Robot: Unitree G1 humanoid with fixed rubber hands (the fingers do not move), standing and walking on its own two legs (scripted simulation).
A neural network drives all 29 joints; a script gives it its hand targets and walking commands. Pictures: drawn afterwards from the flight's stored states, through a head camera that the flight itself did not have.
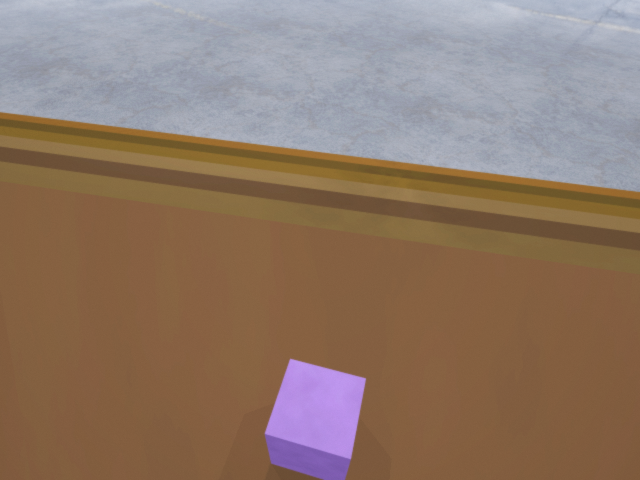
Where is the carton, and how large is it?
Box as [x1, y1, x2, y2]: [265, 359, 365, 479]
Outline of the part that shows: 290,359 265,431 265,437 271,463 323,479 344,479 350,460 365,378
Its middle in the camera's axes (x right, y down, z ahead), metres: -0.01 +0.49 +1.07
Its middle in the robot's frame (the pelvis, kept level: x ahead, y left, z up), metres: +0.44 +0.01 -0.64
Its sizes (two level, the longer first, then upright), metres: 0.210 0.200 0.250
